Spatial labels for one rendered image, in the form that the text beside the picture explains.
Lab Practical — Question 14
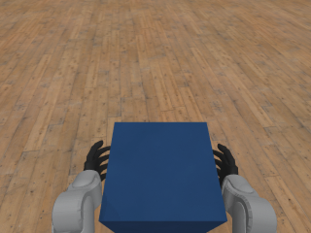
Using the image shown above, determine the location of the robot left forearm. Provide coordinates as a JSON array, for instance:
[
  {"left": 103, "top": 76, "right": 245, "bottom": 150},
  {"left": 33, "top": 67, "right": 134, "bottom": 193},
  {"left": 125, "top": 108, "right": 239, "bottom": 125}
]
[{"left": 52, "top": 170, "right": 103, "bottom": 233}]

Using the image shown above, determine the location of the carton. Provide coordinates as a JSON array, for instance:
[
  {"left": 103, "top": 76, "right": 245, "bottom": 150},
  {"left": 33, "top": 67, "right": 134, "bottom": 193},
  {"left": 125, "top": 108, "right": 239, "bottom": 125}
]
[{"left": 98, "top": 121, "right": 227, "bottom": 233}]

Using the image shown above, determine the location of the robot right forearm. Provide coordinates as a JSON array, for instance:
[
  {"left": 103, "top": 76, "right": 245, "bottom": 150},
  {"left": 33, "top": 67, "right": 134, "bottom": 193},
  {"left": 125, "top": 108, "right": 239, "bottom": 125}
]
[{"left": 221, "top": 174, "right": 277, "bottom": 233}]

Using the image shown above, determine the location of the robot right hand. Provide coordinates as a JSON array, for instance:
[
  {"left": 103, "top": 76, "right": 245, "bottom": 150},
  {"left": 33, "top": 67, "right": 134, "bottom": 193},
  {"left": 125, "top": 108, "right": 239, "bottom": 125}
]
[{"left": 212, "top": 144, "right": 238, "bottom": 189}]

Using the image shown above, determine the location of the robot left hand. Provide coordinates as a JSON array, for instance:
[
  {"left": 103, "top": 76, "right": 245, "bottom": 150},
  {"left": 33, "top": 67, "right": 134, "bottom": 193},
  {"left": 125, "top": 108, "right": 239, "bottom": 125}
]
[{"left": 84, "top": 140, "right": 111, "bottom": 182}]

